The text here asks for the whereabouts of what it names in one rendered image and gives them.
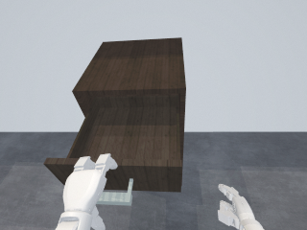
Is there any robot right forearm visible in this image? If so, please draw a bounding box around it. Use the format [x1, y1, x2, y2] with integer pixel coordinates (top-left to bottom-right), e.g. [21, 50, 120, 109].
[239, 218, 264, 230]

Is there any cabinet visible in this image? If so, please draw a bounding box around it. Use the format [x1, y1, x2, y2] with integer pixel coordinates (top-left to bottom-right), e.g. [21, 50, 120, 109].
[72, 37, 186, 186]

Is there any handle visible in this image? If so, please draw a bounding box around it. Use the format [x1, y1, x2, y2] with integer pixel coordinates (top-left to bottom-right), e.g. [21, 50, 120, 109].
[96, 178, 133, 206]

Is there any left robot hand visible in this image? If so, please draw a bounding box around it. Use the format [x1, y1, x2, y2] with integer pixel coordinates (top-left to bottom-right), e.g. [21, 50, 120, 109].
[62, 153, 118, 230]

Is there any drawer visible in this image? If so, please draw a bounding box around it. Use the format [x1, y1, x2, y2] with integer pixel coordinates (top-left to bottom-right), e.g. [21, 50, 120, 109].
[43, 95, 182, 193]

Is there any right robot hand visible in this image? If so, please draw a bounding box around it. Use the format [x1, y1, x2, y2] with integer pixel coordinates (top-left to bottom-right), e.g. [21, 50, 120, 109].
[218, 184, 255, 230]

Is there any robot left forearm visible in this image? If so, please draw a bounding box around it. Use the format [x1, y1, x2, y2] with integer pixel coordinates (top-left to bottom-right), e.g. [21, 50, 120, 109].
[56, 210, 93, 230]

